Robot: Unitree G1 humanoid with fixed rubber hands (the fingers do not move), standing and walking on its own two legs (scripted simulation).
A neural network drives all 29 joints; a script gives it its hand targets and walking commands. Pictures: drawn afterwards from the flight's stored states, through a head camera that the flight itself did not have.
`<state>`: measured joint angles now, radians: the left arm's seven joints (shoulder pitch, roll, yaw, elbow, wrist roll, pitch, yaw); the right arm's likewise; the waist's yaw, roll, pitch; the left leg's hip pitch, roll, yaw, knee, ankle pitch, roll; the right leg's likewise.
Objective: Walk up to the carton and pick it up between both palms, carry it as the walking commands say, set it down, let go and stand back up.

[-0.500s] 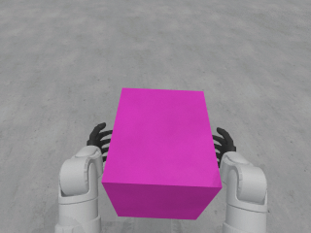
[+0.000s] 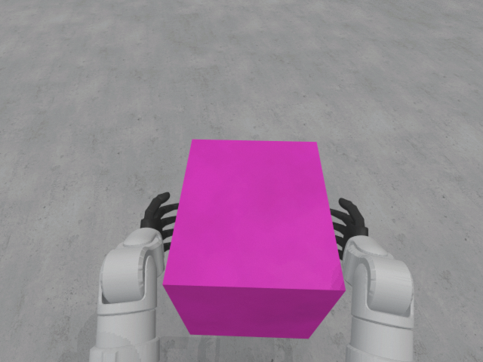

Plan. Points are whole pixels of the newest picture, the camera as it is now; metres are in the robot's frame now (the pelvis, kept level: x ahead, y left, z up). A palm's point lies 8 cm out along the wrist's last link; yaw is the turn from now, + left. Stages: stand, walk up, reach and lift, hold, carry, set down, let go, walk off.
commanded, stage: carry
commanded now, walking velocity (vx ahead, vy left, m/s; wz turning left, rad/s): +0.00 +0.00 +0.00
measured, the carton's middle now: (251, 241) +0.31 -0.01 +0.01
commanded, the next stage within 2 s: hold in 1.04 s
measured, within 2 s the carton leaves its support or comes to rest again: neither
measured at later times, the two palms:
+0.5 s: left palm (147, 231) +0.30 +0.16 +0.06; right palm (336, 237) +0.29 -0.14 +0.06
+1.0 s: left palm (143, 234) +0.30 +0.17 +0.05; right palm (332, 238) +0.29 -0.14 +0.05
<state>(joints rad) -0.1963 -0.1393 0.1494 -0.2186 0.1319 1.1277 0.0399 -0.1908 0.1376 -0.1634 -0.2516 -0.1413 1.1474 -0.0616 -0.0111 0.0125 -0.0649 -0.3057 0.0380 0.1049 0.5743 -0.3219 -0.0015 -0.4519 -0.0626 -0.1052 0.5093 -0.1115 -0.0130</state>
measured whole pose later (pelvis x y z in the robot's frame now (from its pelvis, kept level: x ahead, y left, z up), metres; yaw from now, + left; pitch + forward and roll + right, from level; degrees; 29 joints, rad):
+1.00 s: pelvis +0.02 +0.02 +0.00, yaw +0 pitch +3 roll +0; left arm -0.16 -0.13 0.14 -0.09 0.15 0.97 0.03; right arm -0.15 0.13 -0.15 -0.11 -0.16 0.98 -0.03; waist 0.00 0.01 -0.08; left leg -0.26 0.03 0.12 0.59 -0.37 0.02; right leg -0.42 -0.08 -0.11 0.54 -0.16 0.02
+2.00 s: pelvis +0.02 -0.02 +0.02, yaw +12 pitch -4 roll -1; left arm -0.43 -0.16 0.33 0.55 0.38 0.58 -0.08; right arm -0.33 0.17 -0.38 0.31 -0.35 0.71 0.01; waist -0.11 0.02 0.06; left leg -0.08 -0.02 -0.16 0.39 -0.23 -0.01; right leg -0.14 0.00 0.08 0.31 -0.09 0.04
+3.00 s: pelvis -0.04 -0.03 -0.08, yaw +11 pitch +28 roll +1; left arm -0.81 -0.12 0.48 0.62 0.32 0.32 -0.08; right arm -0.63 0.17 -0.52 0.34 -0.34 0.39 0.00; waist -0.06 0.07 -0.02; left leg -1.15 -0.09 -0.11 1.02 -0.37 -0.03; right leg -1.23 0.03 0.13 0.94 -0.20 0.06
